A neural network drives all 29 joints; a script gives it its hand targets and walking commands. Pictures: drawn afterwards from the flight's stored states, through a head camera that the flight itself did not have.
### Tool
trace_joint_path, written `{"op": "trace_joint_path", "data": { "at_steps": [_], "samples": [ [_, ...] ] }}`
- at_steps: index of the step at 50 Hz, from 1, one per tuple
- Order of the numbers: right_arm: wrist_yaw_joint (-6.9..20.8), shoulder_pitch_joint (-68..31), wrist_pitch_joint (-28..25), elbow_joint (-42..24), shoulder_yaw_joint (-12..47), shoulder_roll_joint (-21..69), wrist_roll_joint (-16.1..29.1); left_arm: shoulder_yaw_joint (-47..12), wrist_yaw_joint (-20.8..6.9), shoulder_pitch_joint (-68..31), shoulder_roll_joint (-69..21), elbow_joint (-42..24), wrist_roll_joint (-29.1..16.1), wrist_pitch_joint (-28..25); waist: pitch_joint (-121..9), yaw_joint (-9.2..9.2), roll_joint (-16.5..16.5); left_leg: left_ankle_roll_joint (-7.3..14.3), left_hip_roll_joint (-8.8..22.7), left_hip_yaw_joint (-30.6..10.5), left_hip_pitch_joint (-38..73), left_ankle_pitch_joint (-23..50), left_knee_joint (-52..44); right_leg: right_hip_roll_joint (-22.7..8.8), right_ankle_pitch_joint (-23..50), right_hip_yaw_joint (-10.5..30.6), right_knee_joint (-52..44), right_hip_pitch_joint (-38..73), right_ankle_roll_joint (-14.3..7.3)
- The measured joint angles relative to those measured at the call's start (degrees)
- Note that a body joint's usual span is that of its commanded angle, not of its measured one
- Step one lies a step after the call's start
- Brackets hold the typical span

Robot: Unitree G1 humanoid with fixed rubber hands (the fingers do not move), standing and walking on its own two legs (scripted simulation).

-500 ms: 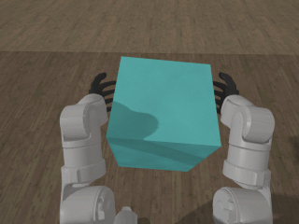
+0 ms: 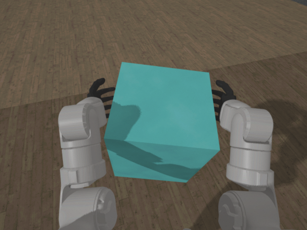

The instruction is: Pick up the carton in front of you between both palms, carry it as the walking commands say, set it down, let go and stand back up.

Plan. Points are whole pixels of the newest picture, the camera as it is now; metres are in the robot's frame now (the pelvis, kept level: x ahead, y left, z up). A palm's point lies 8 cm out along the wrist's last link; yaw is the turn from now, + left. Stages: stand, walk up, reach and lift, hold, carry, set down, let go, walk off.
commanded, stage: carry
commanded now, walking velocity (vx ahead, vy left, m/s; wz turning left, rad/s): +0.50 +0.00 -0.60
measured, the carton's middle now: (157, 129) +0.37 +0.01 +0.09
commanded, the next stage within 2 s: none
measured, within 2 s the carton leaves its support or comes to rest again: neither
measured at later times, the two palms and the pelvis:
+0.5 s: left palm (130, 38) +0.70 +0.09 +0.19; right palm (218, 44) +0.65 -0.21 +0.19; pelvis +0.32 +0.00 +0.02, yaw -5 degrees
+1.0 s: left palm (114, 5) +0.91 +0.16 +0.23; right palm (183, 3) +0.97 -0.13 +0.23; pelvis +0.58 -0.05 +0.07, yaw +8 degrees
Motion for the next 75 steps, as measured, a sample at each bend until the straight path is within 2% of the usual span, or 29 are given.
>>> {"op": "trace_joint_path", "data": {
  "at_steps": [1, 2, 3, 5, 6, 8, 10, 13, 18, 21, 22, 24, 26, 28, 31, 35, 39, 41, 44, 47, 50, 54, 57, 59, 61, 64, 66, 70, 75],
  "samples": [
    [0.2, 0.1, 0.2, 0.3, -0.2, -0.3, -0.2, -0.3, 0.0, -0.4, -0.1, 1.2, 0.2, -0.2, 0.1, 0.96, 0.1, -0.2, 1.5, -0.4, -0.8, -1.0, 6.3, 1.3, 1.6, -0.5, -2.6, 2.8, -0.7],
    [0.5, 0.2, 0.3, 0.8, -0.3, -0.7, -0.4, -0.5, 0.0, -0.4, -0.5, 2.2, 0.5, -0.7, 0.5, 2.11, 0.9, 0.1, 3.0, -2.7, -3.5, 0.6, 15.5, 2.3, 1.3, -0.6, -1.1, 3.3, -0.6],
    [0.8, 0.5, 0.2, 1.2, -0.6, -1.0, -0.5, -0.9, 0.0, -0.3, -0.8, 3.1, 0.9, -1.1, 0.7, 3.39, 0.9, 0.0, 2.3, -7.2, -7.9, 0.5, 26.6, 2.8, -0.7, 0.0, 1.0, 3.3, -0.4],
    [1.2, 1.1, 0.4, 1.6, -1.1, -1.0, -0.8, -1.5, 0.3, 0.9, -1.3, 3.7, 0.9, -1.6, 1.9, 5.28, 1.0, 0.8, -1.7, -14.6, -17.1, 0.7, 45.6, 3.6, -3.6, 1.6, 1.4, 5.0, -0.2],
    [1.2, 1.4, 0.5, 1.4, -1.4, -0.7, -1.1, -1.7, 0.4, 1.6, -1.3, 3.4, 0.5, -1.7, 2.5, 5.92, 1.1, 1.3, -3.2, -16.4, -21.2, 1.3, 50.8, 4.0, -4.1, 2.5, 0.4, 6.3, 0.1],
    [1.1, 1.5, 0.4, 0.3, -1.6, 0.4, -1.9, -1.7, 0.5, 2.8, -0.9, 2.1, -0.6, -2.0, 3.8, 6.64, 1.4, 2.1, -4.5, -17.8, -28.6, 2.6, 53.3, 4.6, -4.2, 4.2, -1.9, 8.7, 0.7],
    [1.0, 1.6, -0.2, -1.6, -1.5, 1.2, -2.5, -1.6, 0.6, 3.1, -0.6, 0.7, -1.6, -2.8, 4.5, 6.79, 1.7, 2.5, -4.7, -18.1, -34.7, 3.0, 50.5, 5.1, -4.9, 5.8, -3.6, 10.7, 0.8],
    [1.0, 2.1, -1.0, -4.7, -1.4, 1.7, -2.8, -1.6, 0.6, 3.2, -0.8, -1.2, -2.5, -4.2, 4.8, 5.97, 1.8, 2.8, -4.5, -17.5, -41.0, 5.3, 42.6, 5.3, -6.7, 7.5, -5.5, 14.0, 1.1],
    [1.0, 2.5, -0.7, -7.4, -0.8, 0.6, -1.6, -1.8, 0.6, 3.5, -2.0, -4.2, -1.9, -4.3, 3.1, 3.10, 1.3, 4.7, -5.4, -14.2, -42.1, 14.3, 24.2, 4.1, -10.7, 9.2, -9.4, 21.6, 2.9],
    [1.0, 1.3, -0.3, -4.9, -0.1, -0.6, -0.6, -1.6, 0.6, 3.5, -2.0, -4.6, -0.7, -2.9, 1.4, 0.51, 0.1, 6.8, -8.3, -10.8, -37.1, 17.1, 12.9, 2.2, -14.4, 9.3, -9.3, 26.3, 4.1],
    [0.6, 0.4, -0.4, -3.1, 0.5, -0.8, -0.3, -1.4, 0.7, 3.5, -1.8, -4.4, -0.3, -2.4, 1.1, -0.69, -0.4, 8.2, -9.8, -9.8, -34.2, 19.3, 9.4, 1.3, -15.9, 8.9, -6.0, 26.8, 4.3],
    [0.1, -0.9, -1.1, 0.9, 1.5, -0.6, -0.2, -0.4, 0.4, 3.9, -0.9, -3.5, 0.1, -1.7, 0.9, -3.38, -1.7, 11.0, -12.0, -9.2, -32.0, 18.9, 10.6, -0.1, -14.5, 9.7, 8.6, 22.9, 5.0],
    [-0.5, -1.3, -1.1, 4.0, 2.2, -0.5, -0.1, 0.9, -0.1, 4.4, -0.8, -2.3, 0.6, -1.2, 1.1, -5.10, -0.9, 12.0, -13.0, -10.2, -29.6, 15.8, 10.2, 1.6, -13.1, 11.4, 25.9, 15.7, 4.9],
    [-0.9, -0.9, -0.9, 5.1, 2.6, -0.6, 0.6, 2.2, -0.2, 4.5, -1.5, -1.7, 1.4, -0.7, 1.6, -5.81, -0.3, 11.8, -13.6, -11.5, -26.4, 15.2, 7.2, 1.9, -11.6, 10.9, 34.4, 9.2, 4.7],
    [-1.3, -1.0, -1.1, 4.8, 2.5, -1.0, 1.6, 3.2, -0.3, 4.0, -2.6, -2.2, 2.3, -0.9, 2.2, -5.61, 0.3, 11.5, -14.1, -13.4, -22.2, 15.2, 2.7, 0.4, -10.5, 10.0, 31.5, 2.1, 4.8],
    [-1.4, -2.8, -1.6, 3.7, 2.3, -1.4, 2.1, 3.1, -0.4, 2.7, -2.1, -3.7, 2.0, -1.5, 1.5, -4.39, 0.6, 10.7, -14.2, -16.3, -18.9, 13.1, 0.7, -1.4, -9.4, 10.4, 16.3, -1.8, 6.0],
    [-1.4, -4.2, -0.8, 4.7, 2.0, -1.3, 1.1, 2.7, -0.4, 1.8, -0.8, -2.1, 1.2, -1.1, -1.1, -2.53, 1.2, 8.9, -13.9, -19.7, -16.3, 8.1, 2.9, -1.6, -4.2, 9.5, -0.6, 1.8, 7.3],
    [-1.2, -4.3, 0.1, 5.5, 1.7, -2.0, 0.6, 2.2, -0.4, 1.0, -0.9, 0.3, 1.3, -1.2, -2.3, -0.88, 2.2, 8.5, -13.0, -21.0, -16.1, 3.9, 8.3, -0.8, 1.0, 7.5, -5.3, 5.6, 6.5],
    [-0.6, -2.7, 1.0, 6.9, 1.0, -2.8, 0.5, 0.8, -0.2, 1.3, -1.6, 4.0, 2.1, -1.6, -3.0, 2.16, 1.8, 8.8, -13.5, -19.3, -21.7, 0.4, 27.3, -1.2, -3.5, 5.8, -2.4, 8.2, 5.0],
    [-0.5, -2.1, 1.6, 7.6, 0.4, -1.6, -0.8, 0.3, 0.0, 3.2, -1.2, 4.5, 1.1, -1.3, -2.7, 4.19, 1.3, 8.9, -13.4, -16.5, -28.4, 3.6, 39.1, -2.0, -5.9, 5.4, -5.1, 12.4, 4.9],
    [-0.1, -2.0, 1.4, 5.8, -0.2, -0.5, -1.8, 0.2, 0.3, 3.5, -0.7, 3.6, -0.3, -1.8, -1.5, 5.56, 1.3, 8.4, -12.5, -15.4, -33.6, 6.4, 39.0, -2.4, -6.7, 4.8, -8.6, 16.8, 4.9],
    [0.0, -2.3, 0.9, 2.3, -0.6, 0.1, -2.5, 0.0, 0.7, 2.4, -0.1, 1.9, -1.9, -2.8, -0.6, 6.28, 1.0, 7.8, -10.9, -14.4, -37.2, 9.5, 28.5, -2.7, -8.7, 4.0, -12.5, 22.2, 5.2],
    [0.3, -2.6, 1.0, 1.5, -0.7, 0.0, -3.0, -0.3, 0.8, 1.4, 0.2, 2.0, -2.1, -2.9, -1.0, 5.90, 0.3, 8.3, -10.7, -12.6, -35.7, 11.3, 17.3, -3.2, -11.6, 3.8, -13.4, 26.1, 6.3],
    [0.4, -3.2, 1.0, 2.5, -0.6, 0.0, -3.3, -0.2, 0.8, 0.9, 0.6, 2.3, -2.0, -2.4, -1.2, 4.71, -0.7, 9.3, -12.0, -10.0, -31.8, 13.3, 9.7, -4.4, -15.1, 3.9, -10.5, 27.9, 7.1],
    [0.3, -3.7, 0.4, 4.5, 0.1, 0.4, -3.5, 0.2, 0.8, 1.2, 1.5, 2.6, -2.3, -2.0, -1.0, 2.42, -1.6, 10.6, -13.0, -8.4, -29.3, 15.8, 9.6, -6.2, -16.2, 5.2, 1.8, 25.2, 7.2],
    [-0.8, -1.9, 0.1, 5.5, 1.2, 1.2, -3.2, 1.2, 0.6, 2.7, 1.1, 2.9, -1.9, -1.6, 0.1, -1.30, -0.5, 11.0, -13.0, -9.3, -26.4, 10.9, 11.1, -3.1, -13.9, 10.2, 28.3, 13.9, 6.0],
    [-0.8, -0.2, 0.3, 4.2, 1.4, 1.0, -1.8, 2.0, 0.5, 2.9, -0.1, 2.3, -0.8, -1.4, 1.2, -2.80, -0.1, 10.3, -12.8, -10.1, -23.3, 10.3, 8.4, -1.9, -11.8, 10.4, 36.2, 6.6, 5.0],
    [-1.3, 0.8, -0.7, 1.4, 1.5, 0.3, 0.5, 2.5, 0.2, 2.9, -1.9, -1.0, 0.8, -2.2, 3.0, -4.09, 0.1, 9.9, -12.2, -11.0, -17.4, 9.3, 3.1, -2.3, -8.7, 9.4, 32.9, -3.8, 4.3],
    [-1.5, -0.4, -1.5, -0.5, 1.9, -0.4, 2.0, 2.0, -0.1, 2.9, -2.0, -4.9, 1.2, -2.3, 2.3, -3.91, 0.4, 8.7, -11.7, -11.8, -10.2, 6.2, -1.6, -3.2, -3.0, 7.7, 14.0, -7.4, 4.4]
  ]
}}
